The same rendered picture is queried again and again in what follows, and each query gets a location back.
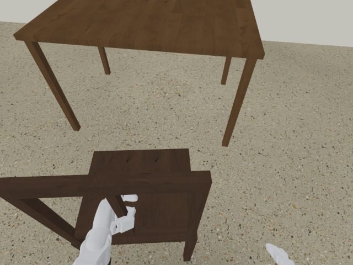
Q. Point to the chair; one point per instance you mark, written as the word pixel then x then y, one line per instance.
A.
pixel 171 197

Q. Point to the table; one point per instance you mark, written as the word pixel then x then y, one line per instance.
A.
pixel 204 27

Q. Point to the robot right hand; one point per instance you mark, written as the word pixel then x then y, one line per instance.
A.
pixel 279 255

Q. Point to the left robot forearm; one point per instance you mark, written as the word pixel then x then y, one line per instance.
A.
pixel 96 248

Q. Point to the robot left hand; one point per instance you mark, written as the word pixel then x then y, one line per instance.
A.
pixel 105 216

